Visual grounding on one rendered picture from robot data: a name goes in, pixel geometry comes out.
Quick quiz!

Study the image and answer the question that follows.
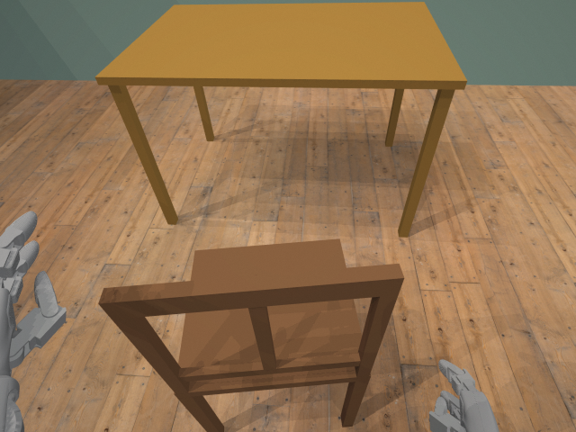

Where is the chair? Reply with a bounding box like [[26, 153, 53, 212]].
[[98, 238, 404, 432]]

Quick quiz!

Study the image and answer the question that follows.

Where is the table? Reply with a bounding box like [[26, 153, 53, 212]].
[[95, 2, 467, 238]]

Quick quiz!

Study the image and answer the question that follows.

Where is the robot left hand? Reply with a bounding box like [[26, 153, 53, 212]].
[[0, 211, 67, 377]]

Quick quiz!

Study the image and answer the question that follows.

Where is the robot left forearm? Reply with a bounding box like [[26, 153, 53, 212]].
[[0, 375, 24, 432]]

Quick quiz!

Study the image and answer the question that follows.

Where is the robot right hand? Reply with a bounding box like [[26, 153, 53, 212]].
[[429, 359, 499, 432]]

